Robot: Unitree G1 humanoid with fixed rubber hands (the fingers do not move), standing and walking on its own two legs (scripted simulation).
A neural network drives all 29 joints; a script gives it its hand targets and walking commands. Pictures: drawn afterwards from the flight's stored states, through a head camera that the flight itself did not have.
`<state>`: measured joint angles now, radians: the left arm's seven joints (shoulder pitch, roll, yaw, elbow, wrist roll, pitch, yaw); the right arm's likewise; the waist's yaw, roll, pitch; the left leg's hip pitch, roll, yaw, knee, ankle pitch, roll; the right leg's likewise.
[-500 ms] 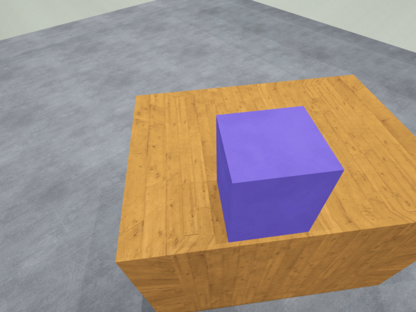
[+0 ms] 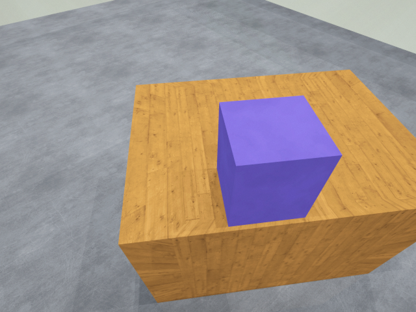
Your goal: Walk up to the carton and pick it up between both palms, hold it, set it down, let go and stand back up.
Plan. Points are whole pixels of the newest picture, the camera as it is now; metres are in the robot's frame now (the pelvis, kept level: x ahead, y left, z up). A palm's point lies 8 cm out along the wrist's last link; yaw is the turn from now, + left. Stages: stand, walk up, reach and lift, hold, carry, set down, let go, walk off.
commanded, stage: walk up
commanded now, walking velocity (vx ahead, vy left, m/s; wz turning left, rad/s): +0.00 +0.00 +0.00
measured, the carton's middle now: (264, 163) +0.46 -0.14 -0.01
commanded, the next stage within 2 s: none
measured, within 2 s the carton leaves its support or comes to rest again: neither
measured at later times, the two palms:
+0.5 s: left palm out of the picture +0.08 +0.12 -0.14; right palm out of the picture -0.01 -0.35 -0.16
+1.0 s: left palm out of the picture +0.03 +0.01 -0.15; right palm out of the picture +0.02 -0.38 -0.15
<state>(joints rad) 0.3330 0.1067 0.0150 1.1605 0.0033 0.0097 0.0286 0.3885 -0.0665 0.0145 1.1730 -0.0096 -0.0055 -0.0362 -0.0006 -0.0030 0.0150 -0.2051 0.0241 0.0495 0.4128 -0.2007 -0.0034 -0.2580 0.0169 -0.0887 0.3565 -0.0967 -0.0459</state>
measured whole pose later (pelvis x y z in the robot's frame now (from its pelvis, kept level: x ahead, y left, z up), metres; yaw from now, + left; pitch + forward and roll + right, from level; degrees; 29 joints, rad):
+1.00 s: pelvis +0.06 -0.18 +0.00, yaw +1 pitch -2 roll +0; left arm 0.35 0.10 -0.02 1.12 0.00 -0.01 0.03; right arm 0.33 -0.10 0.00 1.20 0.00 0.00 -0.04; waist 0.01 -0.02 0.00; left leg -0.11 0.01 0.05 0.40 -0.26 0.00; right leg -0.14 0.05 -0.12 0.38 -0.21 -0.08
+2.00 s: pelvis +0.12 -0.04 -0.01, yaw +0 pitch -1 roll +2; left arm 0.36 0.12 0.01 1.14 0.02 0.01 0.04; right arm 0.28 -0.12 0.00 1.10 -0.01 0.01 -0.04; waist 0.02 -0.02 0.01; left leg -0.25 -0.03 0.16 0.43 -0.17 0.07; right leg -0.18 -0.04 -0.04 0.50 -0.30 -0.01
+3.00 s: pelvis +0.15 -0.06 +0.00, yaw +1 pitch -2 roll +0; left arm 0.37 0.06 -0.01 1.14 0.02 -0.03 0.04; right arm 0.32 -0.09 0.01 1.17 0.00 -0.01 -0.04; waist 0.00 0.00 0.02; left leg -0.19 0.02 0.12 0.40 -0.19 0.03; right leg -0.06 0.01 -0.07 0.36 -0.28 -0.03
